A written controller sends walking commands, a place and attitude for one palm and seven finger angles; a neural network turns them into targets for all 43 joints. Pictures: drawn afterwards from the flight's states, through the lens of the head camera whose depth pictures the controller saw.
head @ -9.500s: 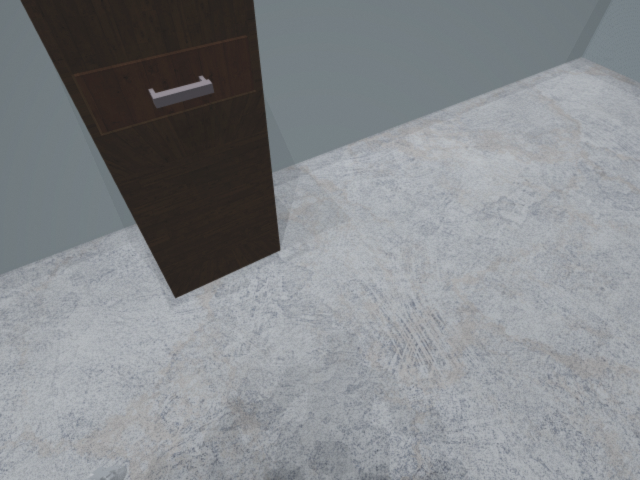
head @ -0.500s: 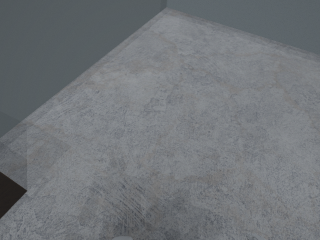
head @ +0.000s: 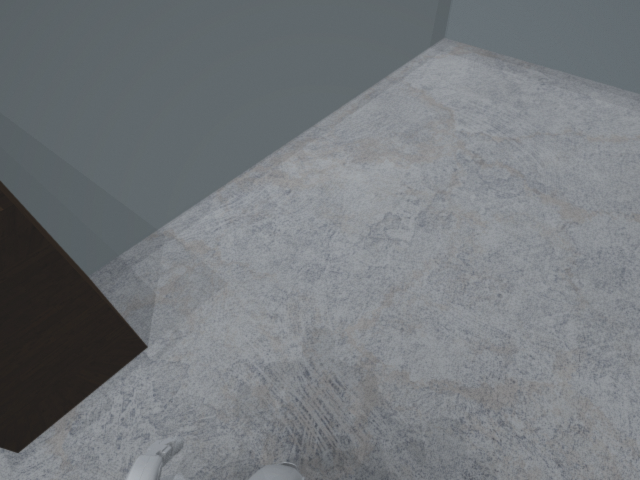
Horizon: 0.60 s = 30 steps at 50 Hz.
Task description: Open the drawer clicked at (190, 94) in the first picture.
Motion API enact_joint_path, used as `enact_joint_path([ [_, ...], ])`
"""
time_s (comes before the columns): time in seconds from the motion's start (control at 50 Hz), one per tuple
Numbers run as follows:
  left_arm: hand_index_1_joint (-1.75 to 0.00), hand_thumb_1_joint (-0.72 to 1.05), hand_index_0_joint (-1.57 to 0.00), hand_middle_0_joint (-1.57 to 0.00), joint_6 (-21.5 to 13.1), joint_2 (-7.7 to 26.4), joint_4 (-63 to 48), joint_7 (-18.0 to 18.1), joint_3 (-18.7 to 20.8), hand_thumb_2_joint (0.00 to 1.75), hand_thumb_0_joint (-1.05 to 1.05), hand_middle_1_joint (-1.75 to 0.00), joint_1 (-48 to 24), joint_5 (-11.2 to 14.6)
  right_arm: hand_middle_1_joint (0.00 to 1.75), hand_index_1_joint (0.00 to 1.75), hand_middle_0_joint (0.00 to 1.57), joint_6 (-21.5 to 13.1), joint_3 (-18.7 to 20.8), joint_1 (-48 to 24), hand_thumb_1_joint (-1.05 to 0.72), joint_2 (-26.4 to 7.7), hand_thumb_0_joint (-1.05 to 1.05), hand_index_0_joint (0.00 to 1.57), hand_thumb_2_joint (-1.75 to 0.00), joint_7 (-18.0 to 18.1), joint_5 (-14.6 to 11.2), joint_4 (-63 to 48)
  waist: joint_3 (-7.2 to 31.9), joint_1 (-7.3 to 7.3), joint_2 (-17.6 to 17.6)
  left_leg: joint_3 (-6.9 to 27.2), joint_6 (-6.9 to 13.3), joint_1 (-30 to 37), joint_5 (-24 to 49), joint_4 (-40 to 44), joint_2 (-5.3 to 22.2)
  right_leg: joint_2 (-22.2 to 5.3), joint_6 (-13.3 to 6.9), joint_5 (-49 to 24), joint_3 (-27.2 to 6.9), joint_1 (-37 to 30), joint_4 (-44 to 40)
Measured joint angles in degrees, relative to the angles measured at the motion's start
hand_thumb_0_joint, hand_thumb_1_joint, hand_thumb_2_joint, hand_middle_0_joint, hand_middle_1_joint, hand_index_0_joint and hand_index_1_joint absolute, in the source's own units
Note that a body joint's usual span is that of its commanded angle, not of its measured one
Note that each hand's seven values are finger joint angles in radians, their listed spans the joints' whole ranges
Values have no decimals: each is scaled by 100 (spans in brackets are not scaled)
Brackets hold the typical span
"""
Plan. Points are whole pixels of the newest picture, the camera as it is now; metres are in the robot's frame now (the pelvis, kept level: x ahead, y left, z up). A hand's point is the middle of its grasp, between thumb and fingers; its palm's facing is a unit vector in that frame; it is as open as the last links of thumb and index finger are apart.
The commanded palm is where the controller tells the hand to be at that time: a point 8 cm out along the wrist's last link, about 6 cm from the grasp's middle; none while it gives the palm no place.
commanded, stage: turn to face it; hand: left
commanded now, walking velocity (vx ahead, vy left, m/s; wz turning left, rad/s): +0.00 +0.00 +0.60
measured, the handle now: out of the picture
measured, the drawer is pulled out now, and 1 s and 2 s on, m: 0.00 0.00 0.00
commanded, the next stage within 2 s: take the last steps up to it in 1.16 s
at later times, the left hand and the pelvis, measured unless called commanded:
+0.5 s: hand out of the picture -0.04 +0.28 -0.17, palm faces +0.34 -0.90 -0.27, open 7.4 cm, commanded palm none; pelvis -0.02 +0.04 +0.00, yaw +18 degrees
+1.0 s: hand out of the picture -0.05 +0.21 -0.13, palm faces +0.56 -0.78 -0.30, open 7.4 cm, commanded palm none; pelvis -0.02 -0.01 +0.01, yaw +36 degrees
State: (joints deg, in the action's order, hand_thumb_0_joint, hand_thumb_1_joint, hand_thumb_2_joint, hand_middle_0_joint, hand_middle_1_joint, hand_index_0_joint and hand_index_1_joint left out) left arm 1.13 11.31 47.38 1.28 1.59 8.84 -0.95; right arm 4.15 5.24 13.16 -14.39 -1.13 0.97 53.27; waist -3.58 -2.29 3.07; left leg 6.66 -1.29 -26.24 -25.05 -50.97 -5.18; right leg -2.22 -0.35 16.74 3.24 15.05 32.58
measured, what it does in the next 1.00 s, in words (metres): steps on the spot, turning left: left foot, then right foot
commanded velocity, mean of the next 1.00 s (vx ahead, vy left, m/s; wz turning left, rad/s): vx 0.00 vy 0.00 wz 0.55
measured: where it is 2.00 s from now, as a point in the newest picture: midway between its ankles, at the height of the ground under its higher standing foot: outside the picture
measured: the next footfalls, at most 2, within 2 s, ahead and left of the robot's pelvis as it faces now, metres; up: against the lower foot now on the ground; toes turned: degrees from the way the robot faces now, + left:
left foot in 0.36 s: -0.01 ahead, +0.16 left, +0.00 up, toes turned +18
right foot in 0.80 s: +0.09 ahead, -0.07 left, +0.00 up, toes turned +27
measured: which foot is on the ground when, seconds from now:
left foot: up 0.00-0.34, down 0.36-0.80, up 0.82-1.00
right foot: down 0.00-0.34, up 0.36-0.78, down 0.80-1.00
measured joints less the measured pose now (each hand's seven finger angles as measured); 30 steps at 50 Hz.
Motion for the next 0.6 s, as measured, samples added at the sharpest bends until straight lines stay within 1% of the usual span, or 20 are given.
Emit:
enact_joint_path([
  [0.04, -30, 90, -20, -20, 27, -52, 44, 7, -15, 90, 0, -30, 120, -6, 30, 30, 21, 44, 39, 12, -91, -63, 1, 20, -90, -46, 16, 31, 3, -2, -16, -236, -63, -260, 100, -958, 114, -103, -20, -58, 107, -128, -156],
  [0.06, -30, 90, -20, -20, 38, -69, 79, 9, -18, 90, 0, -30, 166, -11, 30, 30, 20, 51, 51, 18, -91, -89, 1, 20, -90, -66, 21, 38, -4, -13, -25, -323, -103, -334, 221, -1278, 199, -149, -16, -92, 169, -185, -234],
  [0.08, -30, 90, -20, -20, 44, -79, 115, 13, -19, 90, 1, -30, 206, -16, 30, 30, 20, 55, 57, 24, -91, -108, 1, 20, -90, -82, 22, 46, -12, -19, -42, -388, -144, -364, 316, -1476, 285, -195, -11, -119, 231, -232, -295],
  [0.12, -30, 90, -20, -20, 44, -88, 180, 18, -19, 90, 1, -30, 271, -27, 30, 30, 20, 69, 58, 36, -91, -129, 1, 20, -90, -101, 18, 68, -33, -21, -96, -475, -215, -321, 391, -1554, 440, -292, 2, -146, 364, -301, -373],
  [0.16, -30, 90, -20, -20, 41, -82, 229, 14, -15, 90, 1, -30, 320, -43, 30, 30, 20, 95, 50, 29, -91, -136, 1, 20, -90, -109, 13, 104, -57, 2, -157, -549, -266, -185, 333, -1320, 569, -393, 24, -146, 507, -336, -402],
  [0.2, -30, 90, -20, -20, 33, -59, 267, 1, -10, 90, 1, -30, 362, -58, 30, 30, 20, 116, 30, -17, -91, -136, 1, 20, -90, -109, 4, 147, -92, 50, -217, -631, -294, -1, 202, -906, 660, -492, 57, -129, 650, -337, -386],
  [0.28, -30, 90, -20, -20, 37, 62, 334, -22, 42, 90, 1, -30, 437, -86, 30, 30, 20, 69, -49, -207, -91, -109, 1, 20, -90, -95, -39, 154, -185, 191, -374, -889, -260, 486, -64, 259, 715, -718, 172, -32, 893, -242, -177],
  [0.32, -30, 90, -20, -20, 62, 159, 377, -32, 86, 90, 1, -30, 483, -76, 30, 30, 20, -6, -88, -297, -91, -95, 1, 20, -90, -83, -53, 86, -203, 234, -448, -1027, -206, 797, 178, 1011, 680, -846, 270, 81, 1020, -152, 57],
  [0.34, -30, 90, -20, -20, 85, 210, 385, -37, 113, 90, 1, -30, 534, -55, 30, 30, 20, -64, -107, -318, -91, -106, 1, 20, -90, -90, -55, 25, -177, 248, -464, -1073, -159, 1005, 540, 1529, 666, -908, 332, 184, 1071, -56, 270],
  [0.36, -30, 90, -20, -20, 124, 273, 398, -45, 151, 90, 1, -30, 570, -27, 30, 30, 20, -138, -109, -350, -91, -103, 1, 20, -90, -91, -45, -27, -149, 250, -491, -1040, -15, 1033, 918, 1727, 640, -949, 382, 365, 1015, 125, 646],
  [0.38, -30, 90, -20, -20, 190, 359, 442, -37, 190, 90, 1, -30, 555, -18, 30, 30, 20, -192, -120, -414, -91, -55, 1, 20, -90, -84, -42, -51, -180, 277, -590, -1036, 114, 955, 887, 1578, 571, -943, 423, 819, 771, 336, 1145],
  [0.4, -30, 90, -20, -20, 264, 425, 497, -16, 218, 90, 1, -30, 538, -19, 30, 30, 20, -239, -144, -456, -91, -12, 1, 20, -90, -72, -40, -75, -191, 301, -638, -1018, 206, 915, 761, 1469, 542, -851, 446, 1183, 521, 548, 1667],
  [0.42, -30, 90, -20, -20, 323, 469, 558, 0, 241, 90, 1, -30, 517, -14, 30, 30, 20, -274, -169, -466, -91, 23, 1, 20, -90, -46, -35, -101, -171, 302, -639, -970, 261, 907, 672, 1451, 534, -734, 464, 1342, 338, 740, 2139],
  [0.46, -30, 90, -20, -20, 364, 518, 633, -8, 277, 90, 1, -30, 453, -4, 30, 30, 20, -303, -207, -459, -91, 82, 1, 20, -90, 15, -17, -137, -134, 286, -601, -846, 301, 972, 689, 1617, 510, -556, 497, 1214, 125, 1031, 2793],
  [0.48, -30, 90, -20, -20, 354, 529, 633, -22, 284, 90, 1, -30, 417, -2, 30, 30, 20, -305, -225, -455, -91, 104, 1, 20, -90, 35, -11, -143, -125, 284, -579, -783, 286, 1022, 771, 1746, 492, -500, 513, 1080, 61, 1128, 2957],
  [0.52, -30, 90, -20, -20, 310, 529, 588, -45, 278, 90, 1, -30, 346, 3, 30, 30, 20, -303, -258, -445, -91, 138, 1, 20, -90, 54, -9, -141, -113, 283, -534, -668, 305, 1115, 938, 1986, 445, -419, 542, 875, -36, 1232, 3020],
  [0.6, -30, 91, -20, -20, 257, 465, 437, -51, 242, 90, 1, -30, 178, 16, 30, 30, 21, -281, -281, -392, -91, 182, 1, 20, -90, 45, -2, -139, -82, 238, -433, -418, 319, 1193, 1144, 2252, 342, -290, 577, 759, -179, 1198, 2618],
])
